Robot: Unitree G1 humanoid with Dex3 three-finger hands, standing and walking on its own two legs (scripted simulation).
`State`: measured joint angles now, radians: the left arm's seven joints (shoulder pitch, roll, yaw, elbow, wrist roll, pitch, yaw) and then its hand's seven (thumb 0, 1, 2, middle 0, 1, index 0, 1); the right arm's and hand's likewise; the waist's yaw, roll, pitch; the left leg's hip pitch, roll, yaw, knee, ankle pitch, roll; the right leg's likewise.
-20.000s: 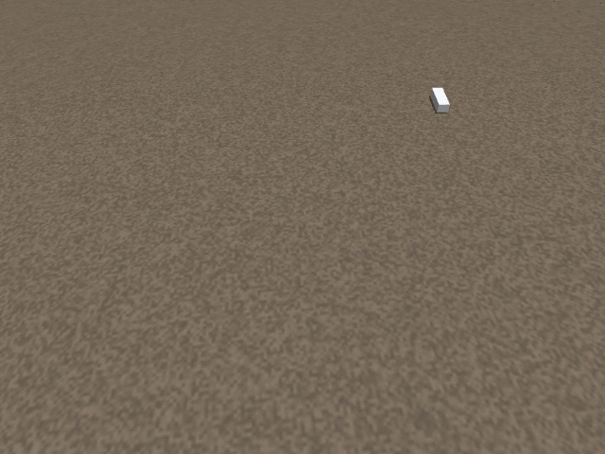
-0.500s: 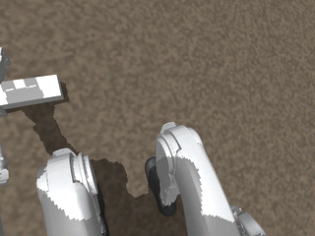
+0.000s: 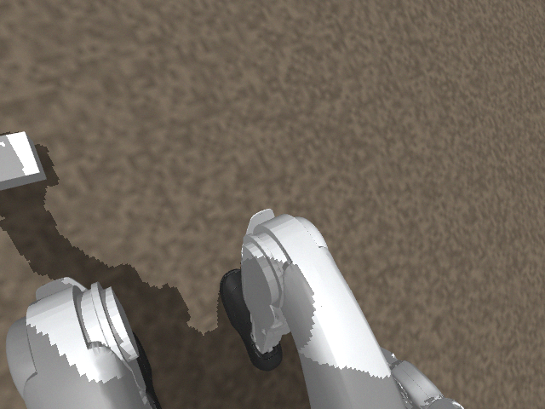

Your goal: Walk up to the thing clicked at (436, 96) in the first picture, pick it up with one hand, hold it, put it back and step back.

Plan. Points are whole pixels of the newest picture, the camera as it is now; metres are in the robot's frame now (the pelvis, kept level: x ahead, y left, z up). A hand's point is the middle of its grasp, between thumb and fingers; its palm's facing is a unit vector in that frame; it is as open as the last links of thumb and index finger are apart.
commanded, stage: rest palm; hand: left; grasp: from above
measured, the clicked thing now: out of the picture +0.49 +0.31 -0.28
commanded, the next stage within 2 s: close in 0.92 s
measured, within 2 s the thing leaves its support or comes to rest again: neither
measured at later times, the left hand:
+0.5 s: hand out of the picture +0.47 +0.31 -0.25, palm faces -0.48 -0.12 -0.87, open 13.8 cm
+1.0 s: hand out of the picture +0.47 +0.29 -0.27, palm faces -0.47 -0.12 -0.88, open 13.6 cm
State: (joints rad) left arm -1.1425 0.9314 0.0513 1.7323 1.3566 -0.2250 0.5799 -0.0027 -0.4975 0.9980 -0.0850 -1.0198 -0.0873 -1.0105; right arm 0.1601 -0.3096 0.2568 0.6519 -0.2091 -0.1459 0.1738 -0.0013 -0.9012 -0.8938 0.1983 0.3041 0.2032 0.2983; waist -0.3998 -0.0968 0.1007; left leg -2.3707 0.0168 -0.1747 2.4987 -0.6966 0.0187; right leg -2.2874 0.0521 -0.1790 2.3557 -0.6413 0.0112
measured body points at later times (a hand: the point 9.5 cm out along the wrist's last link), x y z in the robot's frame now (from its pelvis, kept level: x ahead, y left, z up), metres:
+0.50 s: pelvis +0.00 +0.00 +0.00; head +0.29 +0.13 +0.32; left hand +0.49 +0.31 -0.20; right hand +0.05 -0.25 -0.06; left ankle +0.07 +0.12 -0.28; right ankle +0.11 -0.11 -0.28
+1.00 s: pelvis +0.00 +0.01 +0.00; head +0.30 +0.12 +0.31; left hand +0.49 +0.30 -0.22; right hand +0.03 -0.24 -0.05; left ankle +0.07 +0.12 -0.28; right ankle +0.11 -0.11 -0.28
